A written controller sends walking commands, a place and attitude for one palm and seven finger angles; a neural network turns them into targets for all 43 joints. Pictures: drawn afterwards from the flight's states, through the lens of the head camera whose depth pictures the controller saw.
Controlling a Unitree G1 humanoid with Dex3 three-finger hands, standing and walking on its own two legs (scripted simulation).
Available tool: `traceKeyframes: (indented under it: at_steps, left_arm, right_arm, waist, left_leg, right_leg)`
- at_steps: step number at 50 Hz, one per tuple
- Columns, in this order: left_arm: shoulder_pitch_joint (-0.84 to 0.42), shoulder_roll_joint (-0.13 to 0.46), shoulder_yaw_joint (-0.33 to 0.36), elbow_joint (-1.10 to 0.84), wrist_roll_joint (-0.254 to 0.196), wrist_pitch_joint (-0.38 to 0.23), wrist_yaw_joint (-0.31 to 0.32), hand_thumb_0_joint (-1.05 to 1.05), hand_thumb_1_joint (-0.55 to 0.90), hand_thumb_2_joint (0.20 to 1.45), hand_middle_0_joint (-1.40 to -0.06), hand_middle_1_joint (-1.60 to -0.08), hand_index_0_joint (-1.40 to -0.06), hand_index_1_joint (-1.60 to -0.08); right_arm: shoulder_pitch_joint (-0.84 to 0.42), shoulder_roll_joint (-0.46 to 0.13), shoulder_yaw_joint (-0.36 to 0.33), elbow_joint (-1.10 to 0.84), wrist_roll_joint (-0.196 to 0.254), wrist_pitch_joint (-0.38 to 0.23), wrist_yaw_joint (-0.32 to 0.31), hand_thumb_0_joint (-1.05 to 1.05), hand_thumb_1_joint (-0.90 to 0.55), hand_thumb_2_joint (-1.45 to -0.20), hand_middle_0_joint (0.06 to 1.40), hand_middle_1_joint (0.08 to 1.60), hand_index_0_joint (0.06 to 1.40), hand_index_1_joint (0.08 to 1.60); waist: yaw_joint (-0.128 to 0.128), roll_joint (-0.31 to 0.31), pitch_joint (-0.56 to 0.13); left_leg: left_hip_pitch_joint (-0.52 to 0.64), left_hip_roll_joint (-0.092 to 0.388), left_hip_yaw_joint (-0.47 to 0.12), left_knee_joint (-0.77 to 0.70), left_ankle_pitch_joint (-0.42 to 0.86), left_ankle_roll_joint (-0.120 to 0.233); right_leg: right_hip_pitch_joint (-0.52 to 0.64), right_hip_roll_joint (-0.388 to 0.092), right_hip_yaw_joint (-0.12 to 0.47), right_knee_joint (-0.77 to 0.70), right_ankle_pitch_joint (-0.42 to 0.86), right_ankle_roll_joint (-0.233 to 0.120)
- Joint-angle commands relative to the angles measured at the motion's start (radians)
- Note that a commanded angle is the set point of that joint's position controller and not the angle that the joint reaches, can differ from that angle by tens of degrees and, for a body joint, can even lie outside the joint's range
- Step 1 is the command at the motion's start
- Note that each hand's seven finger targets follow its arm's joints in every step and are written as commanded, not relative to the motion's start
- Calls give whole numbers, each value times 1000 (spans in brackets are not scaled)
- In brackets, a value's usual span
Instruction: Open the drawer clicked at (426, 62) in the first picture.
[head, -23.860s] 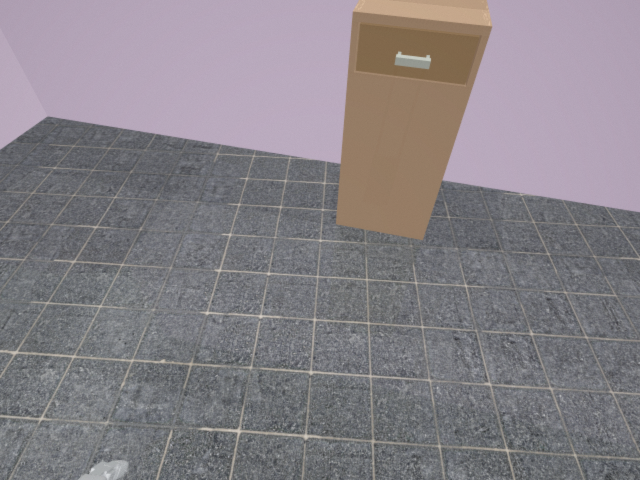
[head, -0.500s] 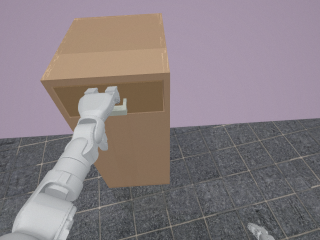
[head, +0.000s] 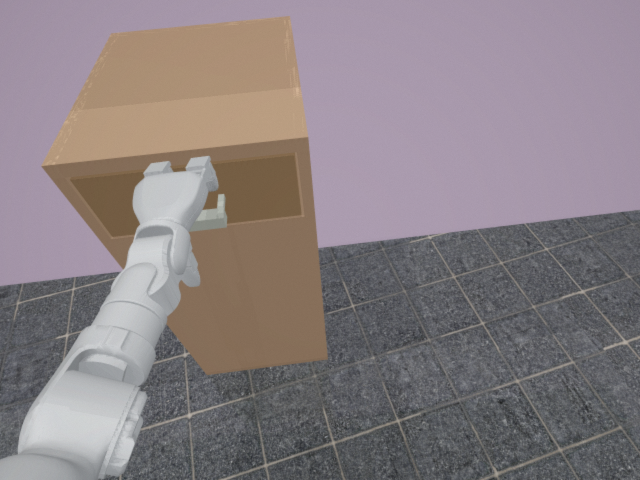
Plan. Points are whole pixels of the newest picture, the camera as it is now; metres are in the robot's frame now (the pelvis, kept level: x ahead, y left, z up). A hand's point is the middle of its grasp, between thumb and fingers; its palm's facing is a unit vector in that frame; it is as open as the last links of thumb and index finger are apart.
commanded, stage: re-aim the fingers above the handle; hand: left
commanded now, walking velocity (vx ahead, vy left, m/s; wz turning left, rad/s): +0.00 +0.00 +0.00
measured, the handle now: (194, 211) +0.52 +0.21 +0.01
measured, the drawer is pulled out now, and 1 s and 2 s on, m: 0.00 0.00 0.00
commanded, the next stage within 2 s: lower the fingers behind the handle in 1.50 s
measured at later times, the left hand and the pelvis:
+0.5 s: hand (175, 214) +0.45 +0.20 +0.09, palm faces +0.08 -0.02 -1.00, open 13.9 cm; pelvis -0.01 +0.02 +0.00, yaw +0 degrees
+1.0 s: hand (156, 209) +0.46 +0.23 +0.09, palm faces +0.06 +0.03 -1.00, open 13.9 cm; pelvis -0.01 +0.02 +0.00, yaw -1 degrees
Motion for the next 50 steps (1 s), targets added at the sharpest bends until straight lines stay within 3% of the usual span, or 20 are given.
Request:
traceKeyframes:
  at_steps: [1,7,8,9,12,15,17,20,22,27,29,32,35,37,38,39,42,44,48,50]
  left_arm:
    - [-369,278,106,-200,13,42,80,0,-500,300,-300,-1200,-300,-1200]
    - [-451,164,-34,-234,-38,76,-6,0,-500,300,-300,-1200,-300,-1200]
    - [-458,149,-51,-236,-45,66,-22,0,-500,300,-300,-1200,-300,-1200]
    - [-471,180,-29,-237,-43,50,-32,0,-500,300,-300,-1200,-300,-1200]
    - [-580,132,-88,-302,-33,-10,-42,0,-500,300,-300,-1200,-300,-1200]
    - [-569,165,-35,-289,-18,-46,-3,0,-500,300,-300,-1200,-300,-1200]
    - [-527,241,52,-217,-12,-37,34,0,-500,300,-300,-1200,-300,-1200]
    - [-477,283,104,-97,8,29,93,0,-500,300,-300,-1200,-300,-1200]
    - [-458,304,119,-44,20,81,109,0,-500,300,-300,-1200,-300,-1200]
    - [-448,189,7,-38,3,149,35,0,-500,300,-300,-1200,-300,-1200]
    - [-469,133,-47,-149,-30,118,-16,0,-500,300,-300,-1200,-300,-1200]
    - [-509,50,-124,-297,-54,34,-66,0,-500,300,-300,-1200,-300,-1200]
    - [-545,102,-79,-357,-34,-45,-36,0,-500,300,-300,-1200,-300,-1200]
    - [-620,121,-62,-362,-17,-64,12,0,-500,300,-300,-1200,-300,-1200]
    - [-636,166,-12,-342,-4,-65,49,0,-500,300,-300,-1200,-300,-1200]
    - [-597,230,55,-282,10,-48,83,0,-500,300,-300,-1200,-300,-1200]
    - [-554,312,149,-150,24,46,163,0,-500,300,-300,-1200,-300,-1200]
    - [-531,283,107,-61,26,131,178,0,-500,300,-300,-1200,-300,-1200]
    - [-427,225,34,86,1,254,73,0,-500,300,-300,-1200,-300,-1200]
    - [-440,164,-41,35,-37,250,-23,0,-500,300,-300,-1200,-300,-1200]
  right_arm:
    - [-36,-121,-45,-117,5,-49,9,0,-900,-900,200,300,200,300]
    - [-44,-138,-52,-111,21,-50,2,0,-900,-900,200,300,200,300]
    - [-45,-136,-52,-109,22,-53,-2,0,-900,-900,200,300,200,300]
    - [-39,-140,-52,-101,20,-53,-8,0,-900,-900,200,300,200,300]
    - [-27,-128,-51,-95,11,-62,-14,0,-900,-900,200,300,200,300]
    - [-17,-120,-48,-90,4,-67,-11,0,-900,-900,200,300,200,300]
    - [-15,-125,-44,-84,3,-65,-6,0,-900,-900,200,300,200,300]
    - [-40,-121,-27,-85,4,-60,1,0,-900,-900,200,300,200,300]
    - [-52,-127,-24,-92,2,-55,8,0,-900,-900,200,300,200,300]
    - [-38,-140,-37,-122,8,-37,15,0,-900,-900,200,300,200,300]
    - [-36,-140,-46,-139,10,-36,9,0,-900,-900,200,300,200,300]
    - [-27,-133,-57,-140,6,-46,-3,0,-900,-900,200,300,200,300]
    - [-8,-121,-57,-111,-1,-58,-5,0,-900,-900,200,300,200,300]
    - [0,-116,-55,-90,-3,-63,1,0,-900,-900,200,300,200,300]
    - [10,-115,-54,-77,-3,-67,5,0,-900,-900,200,300,200,300]
    - [11,-118,-51,-69,-3,-64,8,0,-900,-900,200,300,200,300]
    - [-18,-119,-32,-59,-7,-58,12,0,-900,-900,200,300,200,300]
    - [-44,-116,-19,-63,-3,-52,16,0,-900,-900,200,300,200,300]
    - [-51,-140,-22,-94,9,-25,17,0,-900,-900,200,300,200,300]
    - [-51,-155,-28,-119,17,-16,6,0,-900,-900,200,300,200,300]
  waist:
    - [54,-56,-373]
    - [-26,-124,-304]
    - [-28,-103,-287]
    - [-28,-90,-286]
    - [-49,-21,-298]
    - [-22,11,-337]
    - [6,-40,-337]
    - [33,-81,-283]
    - [51,-84,-296]
    - [13,-107,-364]
    - [-4,-92,-396]
    - [-40,-76,-372]
    - [-27,-8,-350]
    - [-25,28,-321]
    - [-13,31,-338]
    - [9,25,-333]
    - [49,-42,-336]
    - [50,-57,-317]
    - [39,-138,-346]
    - [1,-175,-346]
  left_leg:
    - [130,-49,12,-1,367,41]
    - [174,-52,3,-12,311,57]
    - [186,-53,1,-14,296,59]
    - [197,-52,-5,-11,296,59]
    - [245,-50,-20,0,303,56]
    - [262,-48,-30,14,346,48]
    - [212,-46,-31,9,346,41]
    - [124,-42,-18,-7,310,32]
    - [105,-39,-9,-18,309,27]
    - [170,-34,3,-5,370,38]
    - [220,-34,-3,4,397,47]
    - [282,-31,-30,15,424,53]
    - [325,-24,-59,26,452,44]
    - [316,-23,-69,26,443,32]
    - [308,-20,-71,25,438,27]
    - [275,-24,-65,21,427,22]
    - [169,-30,-42,-9,365,17]
    - [125,-32,-15,-22,325,18]
    - [115,-34,16,-28,332,30]
    - [135,-36,16,-26,331,43]
  right_leg:
    - [245,-16,35,-44,538,33]
    - [193,-16,34,-97,487,47]
    - [166,-16,32,-101,458,47]
    - [156,-14,32,-97,444,43]
    - [103,-14,30,-95,390,34]
    - [88,-7,18,-64,394,23]
    - [122,-5,14,-57,389,21]
    - [127,-9,8,-46,366,24]
    - [153,-9,9,-48,362,23]
    - [174,-7,7,-55,443,28]
    - [172,-7,11,-56,480,33]
    - [116,-3,7,-68,447,33]
    - [38,5,-2,-54,383,23]
    - [3,10,-9,-48,345,13]
    - [2,11,-10,-38,334,11]
    - [22,14,-12,-29,336,4]
    - [103,11,-11,-30,325,6]
    - [131,2,-4,-37,333,15]
    - [208,-8,6,-59,423,33]
    - [216,-13,10,-75,476,44]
